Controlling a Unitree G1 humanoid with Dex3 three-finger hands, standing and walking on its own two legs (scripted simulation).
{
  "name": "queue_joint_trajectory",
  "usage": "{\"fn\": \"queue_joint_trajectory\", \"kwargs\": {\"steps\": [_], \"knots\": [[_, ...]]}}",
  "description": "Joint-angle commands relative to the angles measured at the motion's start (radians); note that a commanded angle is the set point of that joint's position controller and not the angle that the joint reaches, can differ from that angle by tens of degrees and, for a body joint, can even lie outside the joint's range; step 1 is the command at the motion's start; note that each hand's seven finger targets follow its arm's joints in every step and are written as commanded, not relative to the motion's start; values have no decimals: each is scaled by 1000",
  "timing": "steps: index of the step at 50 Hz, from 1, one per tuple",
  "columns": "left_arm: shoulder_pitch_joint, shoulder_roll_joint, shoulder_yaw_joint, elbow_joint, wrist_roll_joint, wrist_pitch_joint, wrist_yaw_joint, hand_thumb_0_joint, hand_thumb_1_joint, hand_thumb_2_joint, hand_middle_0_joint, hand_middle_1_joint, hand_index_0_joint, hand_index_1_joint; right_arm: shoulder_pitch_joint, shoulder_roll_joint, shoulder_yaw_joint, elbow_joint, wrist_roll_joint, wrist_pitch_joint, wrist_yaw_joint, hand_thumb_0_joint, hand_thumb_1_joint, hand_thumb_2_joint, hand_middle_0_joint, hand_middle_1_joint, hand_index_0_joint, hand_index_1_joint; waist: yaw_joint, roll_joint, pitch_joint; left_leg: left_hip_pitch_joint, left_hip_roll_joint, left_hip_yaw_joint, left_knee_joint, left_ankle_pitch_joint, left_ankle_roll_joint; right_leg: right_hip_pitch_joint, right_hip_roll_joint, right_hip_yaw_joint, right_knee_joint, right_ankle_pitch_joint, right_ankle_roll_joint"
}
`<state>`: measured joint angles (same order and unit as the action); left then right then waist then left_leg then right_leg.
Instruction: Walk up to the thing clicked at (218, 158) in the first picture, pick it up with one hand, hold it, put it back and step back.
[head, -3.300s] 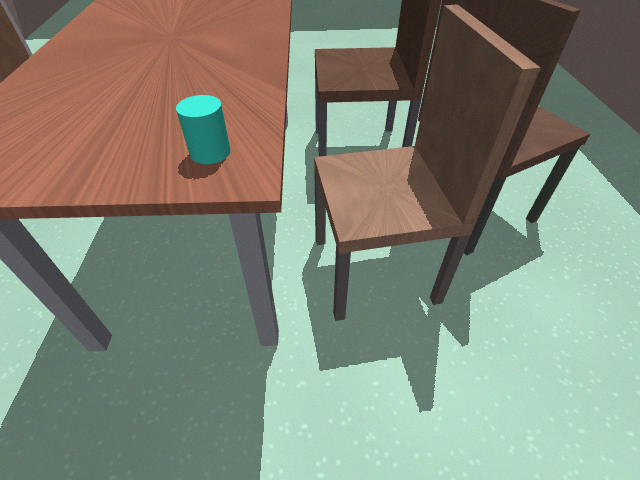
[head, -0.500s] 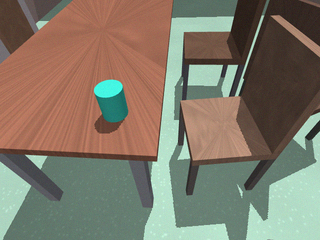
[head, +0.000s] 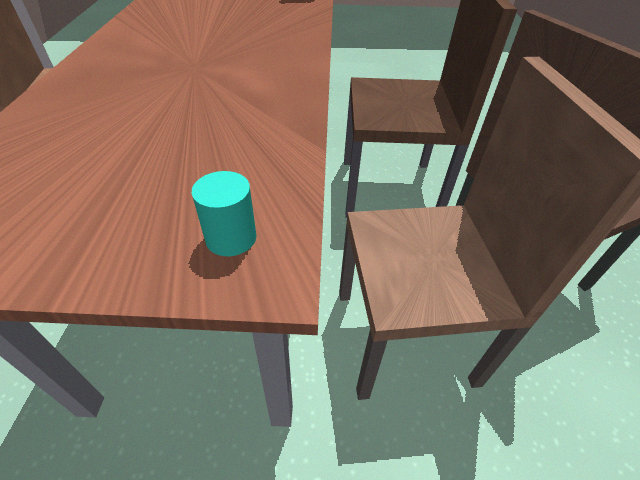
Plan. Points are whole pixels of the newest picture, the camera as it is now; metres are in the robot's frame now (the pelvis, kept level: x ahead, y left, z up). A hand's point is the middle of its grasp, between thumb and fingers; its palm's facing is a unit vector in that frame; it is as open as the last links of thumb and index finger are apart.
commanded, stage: walk up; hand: left
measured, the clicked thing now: (226, 214) +0.52 +0.18 +0.03
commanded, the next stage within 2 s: stand in 1.12 s
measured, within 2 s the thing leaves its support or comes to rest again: neither
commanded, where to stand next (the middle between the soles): +0.05 -0.02 m, yaw -1 degrees
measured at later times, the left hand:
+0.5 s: hand out of the picture +0.08 +0.24 -0.16, palm faces +0.01 -0.94 -0.35, open 7.4 cm
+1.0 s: hand out of the picture +0.11 +0.24 -0.15, palm faces -0.01 -0.94 -0.35, open 7.4 cm
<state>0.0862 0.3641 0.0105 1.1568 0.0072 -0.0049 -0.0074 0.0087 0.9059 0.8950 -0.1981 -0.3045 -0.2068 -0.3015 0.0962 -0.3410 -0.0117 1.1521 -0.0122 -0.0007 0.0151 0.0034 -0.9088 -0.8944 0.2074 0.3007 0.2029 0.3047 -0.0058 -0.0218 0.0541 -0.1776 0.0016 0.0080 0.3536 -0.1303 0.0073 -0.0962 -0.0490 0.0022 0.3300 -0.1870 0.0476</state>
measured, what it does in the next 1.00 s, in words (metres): stands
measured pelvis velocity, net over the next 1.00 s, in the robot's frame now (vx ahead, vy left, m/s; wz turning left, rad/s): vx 0.02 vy -0.01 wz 0.01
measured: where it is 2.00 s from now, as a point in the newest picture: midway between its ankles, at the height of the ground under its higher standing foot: outside the picture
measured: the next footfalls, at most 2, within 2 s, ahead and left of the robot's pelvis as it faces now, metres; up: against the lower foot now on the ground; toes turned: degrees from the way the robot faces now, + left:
none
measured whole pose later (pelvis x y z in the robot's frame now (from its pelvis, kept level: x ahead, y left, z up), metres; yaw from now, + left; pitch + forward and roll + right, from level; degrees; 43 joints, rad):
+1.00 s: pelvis +0.02 -0.01 +0.00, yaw +0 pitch -2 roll +0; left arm 0.07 0.35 0.02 1.14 0.02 0.00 0.00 0.01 0.90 0.89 -0.20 -0.30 -0.21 -0.30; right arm 0.08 -0.34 -0.01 1.14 -0.01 0.01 0.01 0.00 -0.91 -0.89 0.21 0.30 0.20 0.30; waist -0.01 0.01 0.06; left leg -0.15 0.02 0.00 0.33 -0.15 -0.01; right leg -0.06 -0.03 -0.01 0.31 -0.21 0.03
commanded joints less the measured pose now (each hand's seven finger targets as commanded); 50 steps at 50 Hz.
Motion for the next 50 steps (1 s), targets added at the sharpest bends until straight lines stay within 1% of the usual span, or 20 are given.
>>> {"fn": "queue_joint_trajectory", "kwargs": {"steps": [1,2,4,6,10,17,19,22,24,25,26,27,29,31,34,37,40,42,48,50], "knots": [[-41,195,28,-49,-3,-23,12,0,900,900,-200,-300,-200,-300,-79,-225,-43,-69,4,-27,-14,0,-900,-900,200,300,200,300,9,64,-77,28,133,-135,-98,-28,18,-17,-67,50,-56,19,-56],[-43,197,27,-50,-1,-22,12,0,900,900,-200,-300,-200,-300,-75,-230,-46,-68,2,-25,-14,0,-900,-900,200,300,200,300,6,59,-74,27,130,-135,-106,-58,17,-22,-67,49,-58,17,-56],[-35,195,27,-42,-1,-22,12,0,900,900,-200,-300,-200,-300,-81,-225,-47,-66,3,-25,-14,0,-900,-900,200,300,200,300,7,55,-66,31,130,-138,-106,-68,17,-36,-64,49,-59,2,-55],[-42,199,27,-45,2,-23,12,0,900,900,-200,-300,-200,-300,-75,-229,-47,-66,3,-23,-13,0,-900,-900,200,300,200,300,2,50,-60,24,126,-136,-111,-114,17,-40,-67,51,-63,-5,-57],[-34,196,27,-42,2,-29,13,0,900,900,-200,-300,-200,-300,-80,-221,-43,-63,8,-22,-12,0,-900,-900,200,300,200,300,2,29,-62,41,119,-129,-92,-74,16,-50,-72,59,-78,4,-57],[-38,204,34,-47,2,-33,17,0,900,900,-200,-300,-200,-300,-72,-213,-41,-61,10,-18,-11,0,-900,-900,200,300,200,300,0,-1,-104,99,113,-99,-48,93,11,-27,-86,57,-79,106,-52],[-41,202,35,-52,3,-33,19,0,900,900,-200,-300,-200,-300,-73,-216,-43,-63,9,-17,-12,0,-900,-900,200,300,200,300,0,7,-112,98,115,-97,-46,111,12,-9,-87,51,-74,128,-51],[-40,202,37,-51,1,-29,20,0,900,900,-200,-300,-200,-300,-82,-213,-41,-62,9,-15,-13,0,-900,-900,200,300,200,300,4,9,-96,89,113,-97,-49,130,10,-13,-85,52,-70,141,-50],[-35,200,38,-51,0,-29,21,0,900,900,-200,-300,-200,-300,-79,-211,-40,-61,9,-15,-14,0,-900,-900,200,300,200,300,7,13,-111,101,119,-96,-43,161,13,-1,-86,45,-67,150,-51],[-35,201,38,-51,-1,-28,21,0,900,900,-200,-300,-200,-300,-82,-206,-39,-64,10,-15,-13,0,-900,-900,200,300,200,300,8,16,-102,98,117,-96,-45,161,10,-4,-85,46,-68,153,-49],[-34,201,39,-55,3,-27,22,0,900,900,-200,-300,-200,-300,-83,-213,-42,-65,7,-14,-14,0,-900,-900,200,300,200,300,7,15,-114,103,119,-91,-39,155,16,5,-86,43,-73,154,-52],[-38,200,39,-51,2,-27,22,0,900,900,-200,-300,-200,-300,-84,-207,-41,-62,9,-14,-14,0,-900,-900,200,300,200,300,7,14,-104,101,117,-94,-43,164,11,-3,-85,44,-69,161,-51],[-37,200,39,-51,2,-26,22,0,900,900,-200,-300,-200,-300,-86,-210,-42,-63,9,-13,-15,0,-900,-900,200,300,200,300,8,18,-105,112,119,-92,-39,175,13,-5,-85,45,-67,171,-51],[-50,201,42,-62,2,-25,22,0,900,900,-200,-300,-200,-300,-72,-209,-40,-62,9,-13,-16,0,-900,-900,200,300,200,300,4,17,-105,99,119,-89,-46,163,11,11,-88,47,-67,166,-54],[-44,201,42,-62,2,-24,22,0,900,900,-200,-300,-200,-300,-81,-206,-40,-68,9,-14,-15,0,-900,-900,200,300,200,300,10,26,-97,100,118,-87,-48,168,10,3,-85,49,-66,165,-52],[-51,199,43,-67,3,-23,22,0,900,900,-200,-300,-200,-300,-78,-212,-40,-70,8,-13,-16,0,-900,-900,200,300,200,300,6,32,-96,94,122,-88,-50,155,12,10,-81,44,-71,156,-53],[-62,200,43,-69,2,-21,20,0,900,900,-200,-300,-200,-300,-74,-210,-40,-68,8,-15,-16,0,-900,-900,200,300,200,300,4,32,-80,78,118,-93,-64,131,7,7,-79,49,-69,138,-55],[-53,200,43,-70,2,-23,20,0,900,900,-200,-300,-200,-300,-72,-210,-39,-70,8,-15,-15,0,-900,-900,200,300,200,300,7,34,-94,86,119,-93,-58,141,9,17,-78,47,-68,139,-56],[-68,205,44,-78,5,-20,17,0,900,900,-200,-300,-200,-300,-71,-215,-39,-76,6,-16,-16,0,-900,-900,200,300,200,300,1,32,-84,71,113,-94,-69,94,7,10,-77,51,-68,123,-57],[-53,201,43,-77,4,-19,17,0,900,900,-200,-300,-200,-300,-70,-219,-41,-74,5,-17,-17,0,-900,-900,200,300,200,300,6,31,-106,89,121,-96,-68,112,14,18,-75,46,-61,121,-59]]}}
